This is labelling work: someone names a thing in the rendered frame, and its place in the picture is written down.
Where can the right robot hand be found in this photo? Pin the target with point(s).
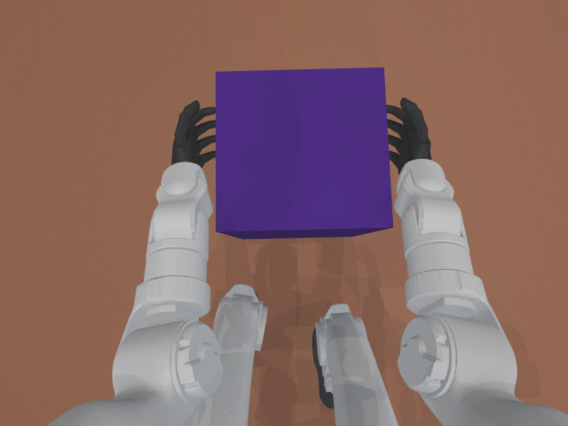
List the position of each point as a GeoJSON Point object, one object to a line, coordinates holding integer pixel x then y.
{"type": "Point", "coordinates": [415, 143]}

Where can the right robot thigh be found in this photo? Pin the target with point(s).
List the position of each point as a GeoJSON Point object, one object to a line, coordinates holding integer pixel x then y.
{"type": "Point", "coordinates": [360, 397]}

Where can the robot right forearm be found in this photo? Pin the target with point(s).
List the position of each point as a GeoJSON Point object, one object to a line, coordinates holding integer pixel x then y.
{"type": "Point", "coordinates": [439, 269]}

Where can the right robot upper arm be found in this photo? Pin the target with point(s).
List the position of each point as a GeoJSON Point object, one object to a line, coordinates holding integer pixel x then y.
{"type": "Point", "coordinates": [466, 372]}

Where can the carton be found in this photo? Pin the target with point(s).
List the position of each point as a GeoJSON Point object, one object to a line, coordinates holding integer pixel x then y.
{"type": "Point", "coordinates": [302, 153]}

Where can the robot left forearm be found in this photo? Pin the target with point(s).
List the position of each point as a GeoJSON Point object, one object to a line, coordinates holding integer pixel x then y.
{"type": "Point", "coordinates": [175, 283]}

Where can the left robot hand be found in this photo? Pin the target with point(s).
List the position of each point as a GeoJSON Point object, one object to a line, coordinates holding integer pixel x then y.
{"type": "Point", "coordinates": [186, 147]}

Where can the left robot upper arm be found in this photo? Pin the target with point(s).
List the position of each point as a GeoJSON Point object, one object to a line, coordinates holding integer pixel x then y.
{"type": "Point", "coordinates": [161, 376]}

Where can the right robot foot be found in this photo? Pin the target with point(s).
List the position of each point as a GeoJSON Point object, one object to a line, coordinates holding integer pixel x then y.
{"type": "Point", "coordinates": [326, 397]}

